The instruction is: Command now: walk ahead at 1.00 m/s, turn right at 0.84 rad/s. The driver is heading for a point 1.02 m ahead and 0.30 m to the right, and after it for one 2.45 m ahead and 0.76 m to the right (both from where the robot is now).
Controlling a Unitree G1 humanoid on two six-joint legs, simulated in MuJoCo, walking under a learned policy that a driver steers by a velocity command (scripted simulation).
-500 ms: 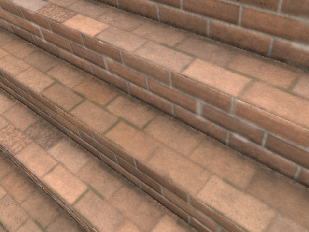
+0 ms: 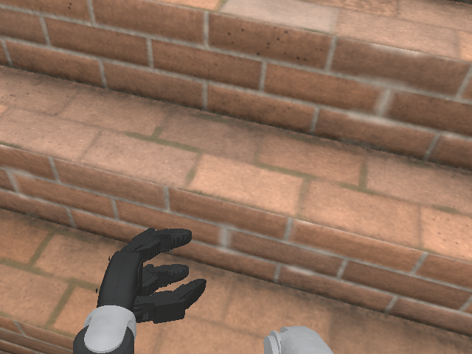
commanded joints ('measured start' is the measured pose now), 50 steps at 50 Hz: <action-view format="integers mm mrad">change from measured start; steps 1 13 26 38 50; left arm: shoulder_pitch -122 96 645 474 365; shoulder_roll -18 207 241 355 92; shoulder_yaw -26 76 125 161 39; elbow -122 27 236 220 2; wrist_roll -10 41 20 -44 8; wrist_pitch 17 10 -142 -206 -11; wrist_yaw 10 40 42 -24 7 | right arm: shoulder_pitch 46 -559 -770 -227 -624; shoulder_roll -104 60 65 -182 -105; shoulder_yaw -10 51 87 -33 -14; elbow -12 -640 -638 -484 -312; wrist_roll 7 -62 -21 62 26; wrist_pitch -17 76 89 114 69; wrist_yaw -26 46 5 -10 -25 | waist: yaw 75 -25 174 -119 219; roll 130 36 19 59 31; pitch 64 80 77 -431 90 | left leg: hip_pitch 127 -1045 -1556 135 -858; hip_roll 220 -83 -55 -108 105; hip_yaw -73 -506 -434 -348 -614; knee -210 1946 1966 929 324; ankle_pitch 705 291 5 -464 -528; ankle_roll -16 30 33 127 192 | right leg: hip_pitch -78 516 1274 766 307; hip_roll -74 -146 -193 -224 -3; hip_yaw -26 836 788 222 194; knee -196 -1795 -1949 -1553 -388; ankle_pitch -104 -729 -392 1575 266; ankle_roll -28 -113 -205 -65 192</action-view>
